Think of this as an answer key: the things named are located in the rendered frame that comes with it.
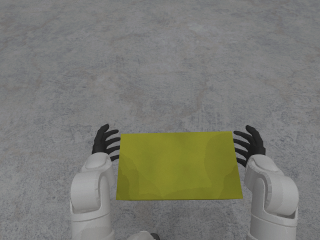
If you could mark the left robot hand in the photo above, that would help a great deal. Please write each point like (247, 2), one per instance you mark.
(100, 143)

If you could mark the right robot forearm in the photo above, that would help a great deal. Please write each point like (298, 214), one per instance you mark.
(275, 199)

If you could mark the carton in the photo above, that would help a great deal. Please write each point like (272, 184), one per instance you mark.
(178, 166)

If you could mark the left robot forearm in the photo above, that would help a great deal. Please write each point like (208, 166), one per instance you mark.
(89, 199)

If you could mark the right robot hand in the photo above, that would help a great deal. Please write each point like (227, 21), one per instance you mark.
(256, 146)

